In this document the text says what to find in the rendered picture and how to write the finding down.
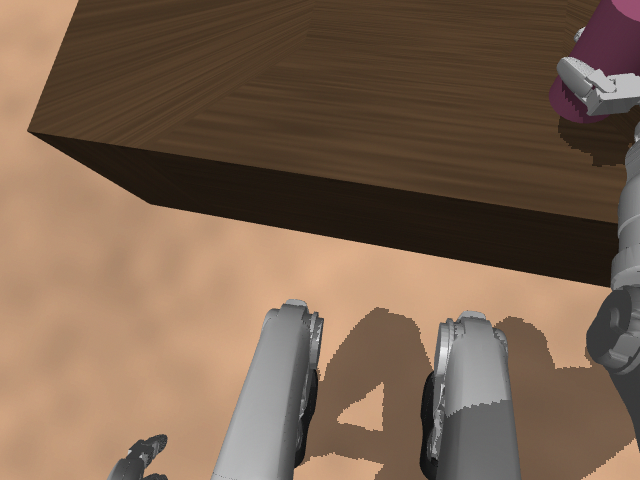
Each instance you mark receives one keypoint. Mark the can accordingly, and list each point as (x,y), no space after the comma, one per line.
(610,42)

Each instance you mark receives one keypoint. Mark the right robot foot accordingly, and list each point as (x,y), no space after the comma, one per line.
(428,464)

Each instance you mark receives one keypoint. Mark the right robot hand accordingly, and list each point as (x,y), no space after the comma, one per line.
(613,94)

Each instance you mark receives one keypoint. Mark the right robot arm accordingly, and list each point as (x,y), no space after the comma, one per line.
(613,339)

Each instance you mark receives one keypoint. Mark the left robot foot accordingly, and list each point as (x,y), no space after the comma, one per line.
(305,420)

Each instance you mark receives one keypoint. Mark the left robot hand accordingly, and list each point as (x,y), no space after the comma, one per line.
(140,455)

